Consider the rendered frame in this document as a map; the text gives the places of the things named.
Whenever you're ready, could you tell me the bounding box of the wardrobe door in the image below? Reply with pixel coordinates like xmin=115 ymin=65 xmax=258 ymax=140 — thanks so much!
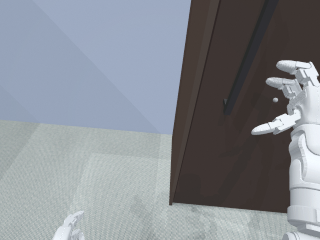
xmin=173 ymin=0 xmax=320 ymax=214

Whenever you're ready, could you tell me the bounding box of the robot right forearm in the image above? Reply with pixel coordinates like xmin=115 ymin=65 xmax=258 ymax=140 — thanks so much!
xmin=287 ymin=124 xmax=320 ymax=239

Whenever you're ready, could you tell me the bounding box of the handle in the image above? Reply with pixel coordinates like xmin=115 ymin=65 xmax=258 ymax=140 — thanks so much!
xmin=223 ymin=0 xmax=279 ymax=116

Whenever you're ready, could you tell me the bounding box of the robot right hand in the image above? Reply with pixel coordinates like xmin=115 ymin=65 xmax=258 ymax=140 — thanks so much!
xmin=251 ymin=60 xmax=320 ymax=135

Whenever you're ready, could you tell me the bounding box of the robot left hand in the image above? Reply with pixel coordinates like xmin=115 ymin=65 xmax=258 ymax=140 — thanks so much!
xmin=52 ymin=210 xmax=85 ymax=240

